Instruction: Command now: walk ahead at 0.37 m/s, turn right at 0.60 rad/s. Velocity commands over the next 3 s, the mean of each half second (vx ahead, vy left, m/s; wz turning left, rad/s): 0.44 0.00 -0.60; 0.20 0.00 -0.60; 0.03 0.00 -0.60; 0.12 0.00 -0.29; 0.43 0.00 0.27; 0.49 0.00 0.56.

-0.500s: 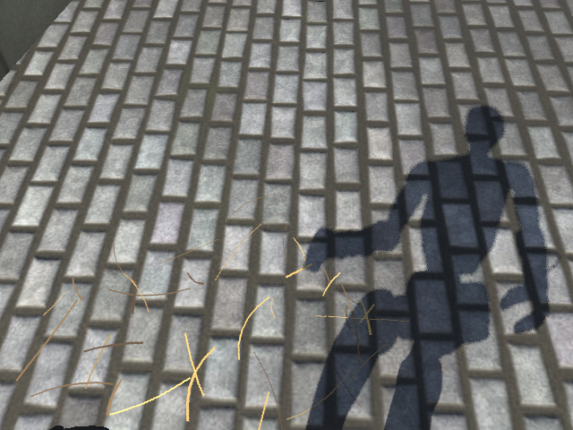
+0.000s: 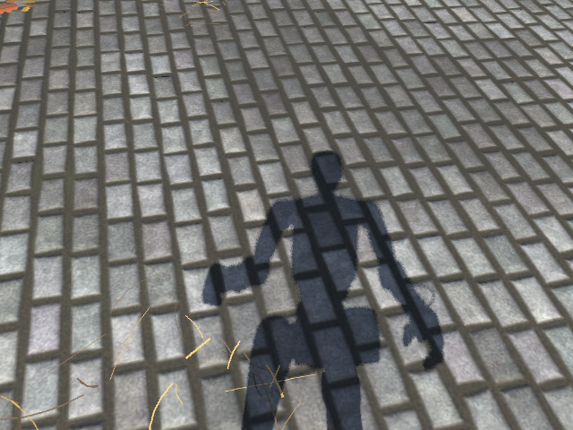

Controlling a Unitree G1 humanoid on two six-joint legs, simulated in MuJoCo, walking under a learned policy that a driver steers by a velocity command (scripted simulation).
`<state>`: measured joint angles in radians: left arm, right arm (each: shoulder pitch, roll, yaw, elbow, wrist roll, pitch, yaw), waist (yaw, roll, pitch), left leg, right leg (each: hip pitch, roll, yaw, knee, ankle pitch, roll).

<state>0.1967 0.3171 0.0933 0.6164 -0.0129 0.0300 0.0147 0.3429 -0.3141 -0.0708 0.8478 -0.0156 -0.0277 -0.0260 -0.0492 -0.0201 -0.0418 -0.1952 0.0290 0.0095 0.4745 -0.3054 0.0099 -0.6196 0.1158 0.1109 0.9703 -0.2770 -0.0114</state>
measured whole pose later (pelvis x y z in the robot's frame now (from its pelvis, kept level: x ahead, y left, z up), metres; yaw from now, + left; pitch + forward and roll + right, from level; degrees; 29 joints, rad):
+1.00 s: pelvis +0.37 -0.17 -0.01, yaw -37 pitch +1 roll +0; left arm 0.23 0.34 0.08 0.67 -0.03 0.07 0.04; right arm 0.08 -0.25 -0.03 0.66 -0.03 -0.02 -0.01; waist 0.02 -0.03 0.09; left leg -0.39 0.00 0.07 0.46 -0.09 0.04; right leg -0.50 0.02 0.07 1.18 -0.48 0.08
